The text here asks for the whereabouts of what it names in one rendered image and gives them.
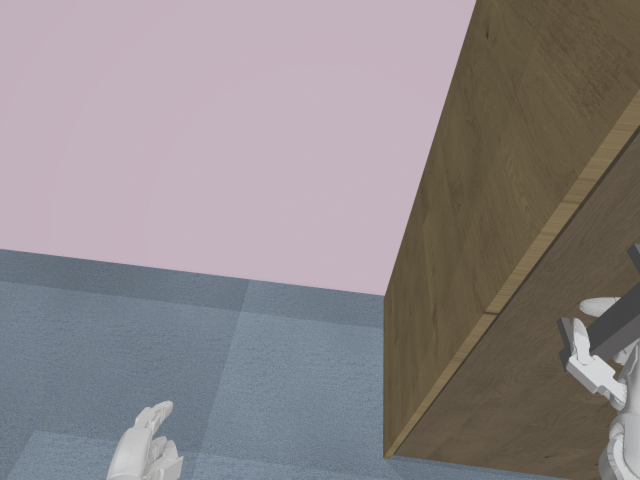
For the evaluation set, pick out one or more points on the robot right forearm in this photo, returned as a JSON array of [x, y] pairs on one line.
[[620, 459]]

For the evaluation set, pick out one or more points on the wardrobe door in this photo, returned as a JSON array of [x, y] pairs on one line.
[[510, 405]]

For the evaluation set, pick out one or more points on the left robot hand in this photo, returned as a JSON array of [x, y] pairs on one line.
[[136, 453]]

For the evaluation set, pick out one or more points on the handle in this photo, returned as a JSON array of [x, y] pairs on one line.
[[615, 329]]

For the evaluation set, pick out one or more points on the right robot hand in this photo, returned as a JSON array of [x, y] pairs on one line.
[[597, 375]]

